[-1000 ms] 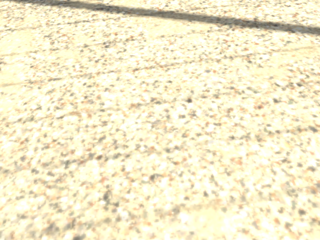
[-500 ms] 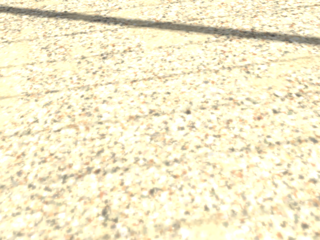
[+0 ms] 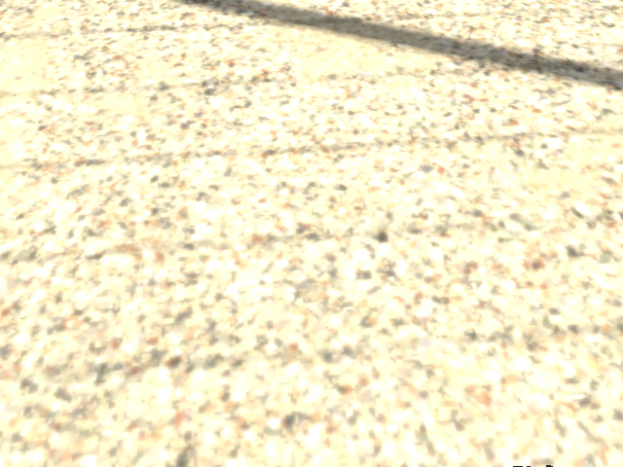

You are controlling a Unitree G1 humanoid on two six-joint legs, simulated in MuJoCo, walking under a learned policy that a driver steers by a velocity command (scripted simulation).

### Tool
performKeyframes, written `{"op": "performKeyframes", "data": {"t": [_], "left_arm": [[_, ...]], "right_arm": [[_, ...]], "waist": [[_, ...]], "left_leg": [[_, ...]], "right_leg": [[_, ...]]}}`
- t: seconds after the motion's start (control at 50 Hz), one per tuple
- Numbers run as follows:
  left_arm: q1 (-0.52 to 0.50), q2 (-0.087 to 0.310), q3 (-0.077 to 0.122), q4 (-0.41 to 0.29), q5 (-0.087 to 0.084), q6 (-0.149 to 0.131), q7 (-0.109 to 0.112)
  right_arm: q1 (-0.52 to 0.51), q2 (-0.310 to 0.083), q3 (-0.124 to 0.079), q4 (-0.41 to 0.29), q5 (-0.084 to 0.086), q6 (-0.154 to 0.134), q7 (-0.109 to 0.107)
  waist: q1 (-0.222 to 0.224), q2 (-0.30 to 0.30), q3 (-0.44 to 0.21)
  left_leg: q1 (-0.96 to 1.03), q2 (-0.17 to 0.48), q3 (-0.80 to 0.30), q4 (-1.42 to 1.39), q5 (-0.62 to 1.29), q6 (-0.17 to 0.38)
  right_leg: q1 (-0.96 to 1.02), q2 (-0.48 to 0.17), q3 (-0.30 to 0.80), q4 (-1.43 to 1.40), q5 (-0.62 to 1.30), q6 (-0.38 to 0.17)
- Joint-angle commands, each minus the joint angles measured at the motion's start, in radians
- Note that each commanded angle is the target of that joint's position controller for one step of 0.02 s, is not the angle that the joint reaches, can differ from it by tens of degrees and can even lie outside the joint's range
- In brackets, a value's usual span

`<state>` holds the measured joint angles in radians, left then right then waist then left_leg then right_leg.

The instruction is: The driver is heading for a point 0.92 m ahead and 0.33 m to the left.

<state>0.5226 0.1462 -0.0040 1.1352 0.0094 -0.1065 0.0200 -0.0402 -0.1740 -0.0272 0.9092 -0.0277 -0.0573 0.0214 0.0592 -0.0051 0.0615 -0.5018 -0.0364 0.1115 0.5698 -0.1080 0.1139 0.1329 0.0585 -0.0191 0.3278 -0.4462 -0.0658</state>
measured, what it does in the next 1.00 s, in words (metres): walks ahead, turning left: left foot, then right foot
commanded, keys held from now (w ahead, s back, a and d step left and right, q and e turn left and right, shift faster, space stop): w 0.12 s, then w+q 0.88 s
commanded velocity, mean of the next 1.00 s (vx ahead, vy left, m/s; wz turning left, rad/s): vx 0.49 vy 0.00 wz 0.39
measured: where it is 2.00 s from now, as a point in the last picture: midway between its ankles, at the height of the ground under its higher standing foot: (198, 285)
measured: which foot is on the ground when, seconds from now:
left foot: up 0.00-0.00, down 0.02-0.56, up 0.58-1.00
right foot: down 0.00-0.02, up 0.04-0.54, down 0.56-1.00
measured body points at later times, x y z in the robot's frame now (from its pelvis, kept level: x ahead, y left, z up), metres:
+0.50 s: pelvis +0.26 +0.01 +0.02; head +0.30 +0.02 +0.46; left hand +0.46 +0.24 -0.09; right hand +0.19 -0.24 -0.12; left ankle +0.13 +0.06 -0.72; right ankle +0.44 -0.10 -0.69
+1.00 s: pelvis +0.51 +0.05 +0.02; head +0.54 +0.07 +0.47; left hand +0.37 +0.26 -0.12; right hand +0.79 -0.06 -0.09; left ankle +0.59 +0.22 -0.68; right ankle +0.45 -0.08 -0.72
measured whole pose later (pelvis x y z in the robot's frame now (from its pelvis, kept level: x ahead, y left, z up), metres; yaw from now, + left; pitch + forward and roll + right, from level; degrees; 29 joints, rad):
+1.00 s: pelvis +0.51 +0.05 +0.02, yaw +27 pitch +1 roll -2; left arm 0.41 0.21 0.05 0.95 0.02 -0.10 0.01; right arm 0.03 -0.23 -0.05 0.76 -0.04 0.00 0.07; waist 0.06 0.03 0.05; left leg -0.63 0.07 0.06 0.72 -0.06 0.08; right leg 0.05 0.00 -0.26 0.24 -0.30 -0.01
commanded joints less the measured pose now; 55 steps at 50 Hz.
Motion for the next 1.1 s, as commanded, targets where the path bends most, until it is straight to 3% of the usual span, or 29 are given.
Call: {"op": "performKeyframes", "data": {"t": [0.02, 0.04, 0.06, 0.08, 0.1, 0.14, 0.16, 0.2, 0.24, 0.34, 0.38, 0.46, 0.5, 0.52, 0.54, 0.56, 0.58, 0.6, 0.62, 0.64, 0.66, 0.7, 0.76, 0.8, 0.92, 1.0, 1.06, 1.08, 1.1], "left_arm": [[-0.017, 0.129, 0.023, -0.075, -0.004, -0.009, -0.002], [0.140, 0.012, 0.008, -0.064, -0.019, -0.001, -0.013], [0.062, 0.113, 0.032, -0.069, 0.003, 0.008, -0.011], [-0.061, 0.124, 0.038, -0.110, 0.010, 0.006, -0.015], [-0.122, 0.109, 0.037, -0.128, 0.013, 0.002, -0.019], [-0.122, 0.103, 0.042, -0.132, 0.031, 0.020, -0.028], [-0.128, 0.091, 0.042, -0.139, 0.029, 0.026, -0.031], [-0.159, 0.064, 0.032, -0.157, 0.028, 0.034, -0.032], [-0.257, 0.097, 0.044, -0.195, 0.038, 0.051, -0.038], [-0.485, 0.103, 0.041, -0.273, 0.016, 0.060, -0.040], [-0.558, 0.107, 0.041, -0.302, 0.019, 0.060, -0.045], [-0.648, 0.114, 0.037, -0.353, 0.005, 0.045, -0.050], [-0.639, 0.143, 0.044, -0.378, 0.005, 0.034, -0.041], [-0.571, 0.158, 0.049, -0.368, 0.004, 0.028, -0.034], [-0.449, 0.183, 0.061, -0.336, 0.003, 0.018, -0.024], [-0.290, 0.226, 0.078, -0.299, 0.016, 0.004, -0.011], [-0.119, 0.313, 0.097, -0.297, 0.042, 0.000, 0.005], [-0.163, 0.366, 0.111, -0.305, 0.052, 0.016, 0.000], [-0.243, 0.257, 0.096, -0.324, 0.035, 0.030, -0.004], [-0.309, 0.180, 0.076, -0.337, 0.024, 0.028, -0.008], [-0.332, 0.155, 0.069, -0.331, 0.026, 0.023, -0.012], [-0.306, 0.139, 0.064, -0.306, 0.019, 0.010, -0.007], [-0.247, 0.148, 0.068, -0.280, 0.005, -0.016, -0.012], [-0.222, 0.159, 0.071, -0.273, 0.007, -0.020, -0.013], [-0.167, 0.190, 0.077, -0.257, 0.011, -0.016, -0.013], [-0.103, 0.225, 0.086, -0.234, 0.012, 0.004, -0.002], [-0.088, 0.268, 0.096, -0.224, 0.015, 0.031, 0.007], [-0.089, 0.280, 0.098, -0.227, 0.013, 0.042, 0.007], [-0.099, 0.277, 0.096, -0.241, 0.013, 0.049, 0.005]], "right_arm": [[0.508, -0.219, -0.073, 0.107, -0.024, -0.019, -0.026], [0.513, -0.278, -0.080, 0.091, -0.027, -0.018, -0.017], [0.428, -0.231, -0.075, 0.087, 0.017, -0.008, -0.008], [0.304, -0.165, -0.057, 0.063, 0.024, -0.012, -0.008], [0.254, -0.112, -0.043, 0.058, 0.021, -0.023, -0.005], [0.292, -0.061, -0.025, 0.087, 0.017, -0.039, -0.011], [0.325, -0.056, -0.020, 0.101, 0.019, -0.045, -0.015], [0.374, -0.087, -0.024, 0.114, 0.020, -0.052, -0.021], [0.422, -0.128, -0.034, 0.122, 0.024, -0.048, -0.029], [0.520, -0.127, -0.036, 0.123, 0.022, -0.035, -0.029], [0.565, -0.124, -0.034, 0.124, 0.021, -0.030, -0.030], [0.601, -0.135, -0.040, 0.114, 0.003, -0.020, -0.039], [0.561, -0.160, -0.048, 0.093, 0.002, -0.020, -0.044], [0.523, -0.179, -0.053, 0.079, 0.004, -0.023, -0.044], [0.498, -0.191, -0.058, 0.070, 0.007, -0.027, -0.038], [0.476, -0.179, -0.056, 0.056, 0.016, -0.034, -0.029], [0.477, -0.116, -0.041, 0.008, 0.027, -0.041, -0.027], [0.598, -0.056, -0.035, -0.012, 0.064, -0.029, -0.031], [0.560, -0.153, -0.051, 0.013, 0.030, -0.010, -0.040], [0.484, -0.149, -0.055, 0.003, 0.016, -0.005, -0.029], [0.448, -0.123, -0.053, -0.010, 0.013, -0.002, -0.021], [0.428, -0.107, -0.055, -0.024, -0.006, 0.022, -0.002], [0.363, -0.093, -0.053, -0.066, -0.007, 0.046, 0.017], [0.290, -0.095, -0.050, -0.099, -0.010, 0.051, 0.027], [0.070, -0.085, -0.026, -0.190, -0.004, 0.045, 0.052], [-0.012, -0.104, -0.025, -0.233, -0.012, 0.045, 0.057], [0.071, -0.132, -0.040, -0.223, -0.020, 0.044, 0.045], [0.179, -0.152, -0.052, -0.193, -0.021, 0.037, 0.038], [0.350, -0.190, -0.073, -0.137, -0.031, 0.028, 0.024]], "waist": [[-0.233, 0.033, -0.253], [-0.129, 0.213, -0.360], [-0.133, 0.068, -0.282], [-0.094, 0.036, -0.091], [-0.075, 0.008, -0.023], [-0.031, 0.037, -0.022], [-0.024, 0.041, -0.032], [-0.014, 0.029, -0.022], [-0.028, 0.038, 0.016], [-0.097, 0.066, 0.025], [-0.126, 0.072, 0.017], [-0.157, 0.096, 0.018], [-0.120, 0.087, 0.015], [-0.081, 0.093, -0.006], [-0.030, 0.077, -0.068], [0.039, 0.031, -0.165], [0.088, -0.080, -0.335], [0.000, -0.299, -0.404], [-0.026, -0.114, -0.274], [-0.034, -0.027, -0.145], [-0.050, -0.009, -0.085], [-0.076, -0.073, -0.047], [-0.084, -0.082, -0.047], [-0.080, -0.072, -0.034], [-0.040, -0.074, 0.013], [-0.017, -0.073, 0.027], [-0.060, -0.102, -0.041], [-0.103, -0.095, -0.106], [-0.178, -0.044, -0.203]], "left_leg": [[0.652, 0.198, -0.280, -0.090, -0.127, 0.087], [0.852, 0.456, -0.778, -0.186, -0.131, 0.237], [0.749, 0.413, -0.847, -0.313, -0.376, 0.230], [0.567, 0.375, -0.668, -0.353, -0.406, 0.190], [0.436, 0.328, -0.557, -0.387, -0.271, 0.159], [0.335, 0.257, -0.405, -0.402, -0.016, 0.123], [0.337, 0.237, -0.377, -0.403, 0.058, 0.121], [0.325, 0.214, -0.339, -0.407, 0.139, 0.125], [0.316, 0.201, -0.329, -0.428, 0.138, 0.119], [0.399, 0.165, -0.320, -0.400, 0.248, 0.076], [0.465, 0.170, -0.335, -0.370, 0.306, 0.087], [0.535, 0.179, -0.370, -0.297, 0.383, 0.102], [0.521, 0.200, -0.407, -0.259, 0.431, 0.089], [0.495, 0.192, -0.401, -0.204, 0.506, 0.072], [0.471, 0.160, -0.383, -0.085, 0.573, 0.051], [0.370, 0.103, -0.339, 0.114, 0.496, 0.028], [0.218, 0.037, -0.273, 0.393, 0.143, 0.013], [-0.074, -0.092, -0.184, 0.628, -0.461, -0.011], [-0.146, 0.005, -0.202, 0.709, -0.379, -0.001], [-0.139, 0.038, -0.200, 0.685, -0.279, -0.006], [-0.116, 0.066, -0.194, 0.654, -0.230, -0.014], [-0.079, 0.098, -0.179, 0.617, -0.201, -0.031], [-0.130, 0.111, -0.161, 0.605, -0.144, -0.045], [-0.190, 0.124, -0.152, 0.573, -0.079, -0.055], [-0.142, 0.115, -0.064, 0.227, 0.109, -0.056], [-0.107, 0.088, -0.002, 0.094, 0.008, -0.013], [0.044, -0.006, 0.049, 0.038, -0.150, 0.045], [0.168, -0.048, 0.051, -0.005, -0.166, 0.070], [0.408, -0.049, 0.001, -0.070, -0.140, 0.105]], "right_leg": [[-0.343, -0.154, 0.008, 0.642, 0.722, -0.052], [-0.643, 0.018, 0.015, 1.006, -0.102, -0.025], [-0.752, -0.021, 0.096, 1.048, -0.024, -0.049], [-0.792, -0.076, 0.081, 1.005, 0.099, -0.052], [-0.754, -0.107, 0.079, 0.949, 0.167, -0.049], [-0.655, -0.143, 0.074, 0.864, 0.200, -0.024], [-0.642, -0.146, 0.068, 0.830, 0.208, -0.010], [-0.668, -0.147, 0.045, 0.781, 0.214, 0.020], [-0.729, -0.146, 0.020, 0.708, 0.265, 0.049], [-0.783, -0.119, -0.002, 0.466, 0.419, 0.086], [-0.800, -0.108, -0.002, 0.402, 0.432, 0.086], [-0.767, -0.078, -0.001, 0.297, 0.399, 0.064], [-0.679, -0.062, 0.002, 0.241, 0.335, 0.056], [-0.571, -0.047, 0.006, 0.194, 0.296, 0.042], [-0.409, -0.023, -0.003, 0.138, 0.295, 0.024], [-0.174, -0.083, 0.050, 0.105, 0.321, -0.011], [0.066, -0.347, 0.307, 0.097, 0.163, -0.056], [0.207, -0.541, 0.735, -0.027, 0.129, -0.177], [0.076, -0.494, 0.695, -0.048, 0.010, -0.162], [-0.069, -0.439, 0.523, -0.069, 0.049, -0.135], [-0.165, -0.394, 0.396, -0.099, 0.166, -0.114], [-0.256, -0.333, 0.232, -0.133, 0.301, -0.080], [-0.253, -0.328, 0.119, -0.159, 0.460, -0.085], [-0.240, -0.325, 0.053, -0.173, 0.509, -0.089], [-0.224, -0.296, -0.120, -0.184, 0.580, -0.067], [-0.096, -0.336, -0.171, -0.128, 0.695, -0.056], [-0.025, -0.344, -0.225, 0.103, 1.098, -0.040], [-0.042, -0.339, -0.238, 0.272, 1.130, -0.035], [-0.171, -0.319, -0.256, 0.518, 0.980, -0.006]]}}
